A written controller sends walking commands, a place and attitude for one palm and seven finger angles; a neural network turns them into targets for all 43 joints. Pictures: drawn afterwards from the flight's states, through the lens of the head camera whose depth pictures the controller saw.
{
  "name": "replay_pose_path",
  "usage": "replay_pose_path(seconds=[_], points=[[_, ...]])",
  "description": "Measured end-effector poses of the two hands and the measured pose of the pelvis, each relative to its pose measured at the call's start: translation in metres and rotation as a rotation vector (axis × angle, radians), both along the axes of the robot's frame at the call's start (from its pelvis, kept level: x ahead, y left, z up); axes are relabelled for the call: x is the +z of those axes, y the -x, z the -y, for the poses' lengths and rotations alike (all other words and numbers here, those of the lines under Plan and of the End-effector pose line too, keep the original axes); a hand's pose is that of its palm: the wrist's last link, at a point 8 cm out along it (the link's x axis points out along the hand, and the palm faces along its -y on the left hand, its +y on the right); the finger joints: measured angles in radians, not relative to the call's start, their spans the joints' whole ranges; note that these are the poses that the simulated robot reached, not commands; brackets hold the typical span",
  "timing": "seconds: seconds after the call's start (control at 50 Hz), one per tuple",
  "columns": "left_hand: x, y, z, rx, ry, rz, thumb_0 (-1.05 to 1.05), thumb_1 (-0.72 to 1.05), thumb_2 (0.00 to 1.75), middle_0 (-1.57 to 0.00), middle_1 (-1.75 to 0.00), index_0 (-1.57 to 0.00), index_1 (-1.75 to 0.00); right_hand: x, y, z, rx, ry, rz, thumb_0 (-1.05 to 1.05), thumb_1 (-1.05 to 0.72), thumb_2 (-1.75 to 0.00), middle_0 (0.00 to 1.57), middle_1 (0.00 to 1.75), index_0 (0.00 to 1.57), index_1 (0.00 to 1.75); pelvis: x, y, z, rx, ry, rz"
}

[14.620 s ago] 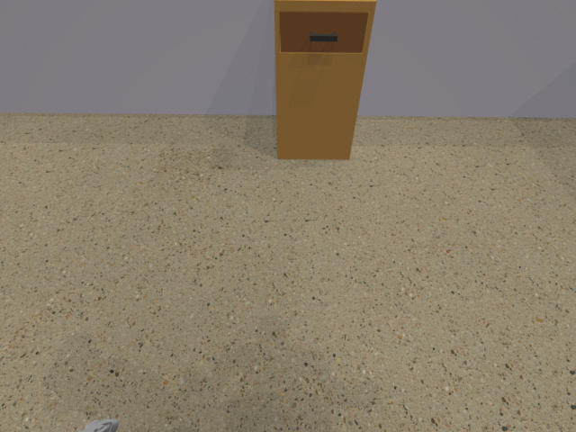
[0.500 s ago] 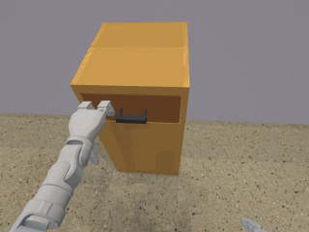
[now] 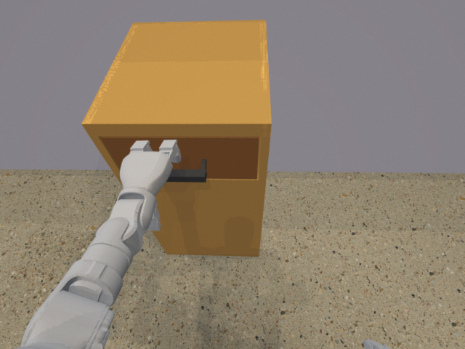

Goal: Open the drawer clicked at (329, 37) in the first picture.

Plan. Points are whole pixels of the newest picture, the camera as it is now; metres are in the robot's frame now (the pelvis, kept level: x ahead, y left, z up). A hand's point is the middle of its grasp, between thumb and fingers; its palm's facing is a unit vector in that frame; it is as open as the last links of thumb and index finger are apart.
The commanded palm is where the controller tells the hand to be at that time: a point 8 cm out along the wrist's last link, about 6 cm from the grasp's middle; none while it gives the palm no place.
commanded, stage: move the hooked fingers above the handle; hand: left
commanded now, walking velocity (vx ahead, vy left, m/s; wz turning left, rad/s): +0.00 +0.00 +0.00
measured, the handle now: (183, 169) +0.52 +0.14 -0.07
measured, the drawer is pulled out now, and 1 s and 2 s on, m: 0.00 0.00 0.00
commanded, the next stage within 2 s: lower the fingers behind the handle in 1.12 s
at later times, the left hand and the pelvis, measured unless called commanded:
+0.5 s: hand (179, 173) +0.46 +0.14 -0.02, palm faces -0.05 -0.05 -1.00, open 13.9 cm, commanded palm +0.44 +0.15 +0.04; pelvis +0.00 +0.00 -0.02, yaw -1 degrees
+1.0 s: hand (178, 174) +0.46 +0.14 -0.02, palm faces -0.03 -0.03 -1.00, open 13.9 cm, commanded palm +0.43 +0.14 +0.04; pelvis +0.00 +0.01 -0.01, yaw -1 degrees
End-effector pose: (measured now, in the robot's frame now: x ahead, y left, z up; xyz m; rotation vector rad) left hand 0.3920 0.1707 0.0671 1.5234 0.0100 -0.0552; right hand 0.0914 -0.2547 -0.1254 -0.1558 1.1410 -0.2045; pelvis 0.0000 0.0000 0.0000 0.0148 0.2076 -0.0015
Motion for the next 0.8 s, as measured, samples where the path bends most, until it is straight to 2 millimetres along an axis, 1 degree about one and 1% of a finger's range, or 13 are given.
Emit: replay_pose_path(seconds=[0.12, 0.26, 0.4, 0.5, 0.58, 0.64, 0.74, 0.8], points=[[-0.009, -0.016, 0.007, 0.007, -0.008, -0.004, 0.00, -0.49, 0.30, -0.32, -1.20, -0.31, -1.20, -0.005, 0.016, 0.004, -0.022, 0.007, -0.046, 0.01, -0.91, -0.90, 0.20, 0.30, 0.20, 0.30, -0.004, 0.000, 0.000, 0.001, 0.002, -0.032], [-0.018, -0.034, 0.018, 0.005, -0.011, -0.015, 0.00, -0.49, 0.30, -0.32, -1.20, -0.31, -1.20, -0.011, 0.042, 0.006, -0.058, 0.014, -0.110, 0.01, -0.91, -0.90, 0.20, 0.30, 0.20, 0.30, -0.008, -0.001, -0.001, -0.002, 0.005, -0.068], [-0.027, -0.047, 0.029, -0.007, -0.006, -0.013, 0.00, -0.49, 0.30, -0.32, -1.20, -0.31, -1.20, -0.014, 0.066, 0.006, -0.093, 0.017, -0.164, 0.01, -0.91, -0.90, 0.20, 0.30, 0.20, 0.30, -0.012, -0.001, -0.002, -0.011, 0.007, -0.099], [-0.033, -0.055, 0.032, 0.007, 0.001, -0.010, 0.00, -0.49, 0.30, -0.32, -1.20, -0.31, -1.20, -0.016, 0.078, 0.004, -0.111, 0.018, -0.188, 0.01, -0.91, -0.90, 0.20, 0.30, 0.20, 0.30, -0.015, 0.000, -0.004, -0.018, 0.008, -0.117], [-0.034, -0.057, 0.027, 0.020, -0.015, -0.011, 0.00, -0.49, 0.30, -0.32, -1.20, -0.31, -1.20, -0.017, 0.084, 0.001, -0.123, 0.013, -0.198, 0.01, -0.91, -0.90, 0.20, 0.30, 0.20, 0.30, -0.015, -0.001, -0.006, -0.022, 0.009, -0.123], [-0.034, -0.055, 0.024, 0.025, -0.009, -0.019, 0.00, -0.49, 0.30, -0.32, -1.20, -0.31, -1.20, -0.017, 0.084, -0.001, -0.122, 0.008, -0.202, 0.01, -0.91, -0.90, 0.20, 0.30, 0.20, 0.30, -0.015, -0.001, -0.007, -0.024, 0.009, -0.122], [-0.034, -0.049, 0.022, 0.009, -0.010, -0.025, 0.00, -0.49, 0.30, -0.32, -1.20, -0.31, -1.20, -0.016, 0.077, -0.004, -0.107, 0.004, -0.191, 0.01, -0.91, -0.90, 0.21, 0.30, 0.20, 0.30, -0.013, -0.002, -0.008, -0.017, 0.013, -0.112], [-0.033, -0.047, 0.025, -0.008, -0.010, -0.017, 0.00, -0.49, 0.30, -0.32, -1.20, -0.31, -1.20, -0.016, 0.070, -0.005, -0.093, 0.005, -0.178, 0.01, -0.91, -0.90, 0.21, 0.30, 0.20, 0.30, -0.014, -0.002, -0.009, -0.010, 0.014, -0.111]])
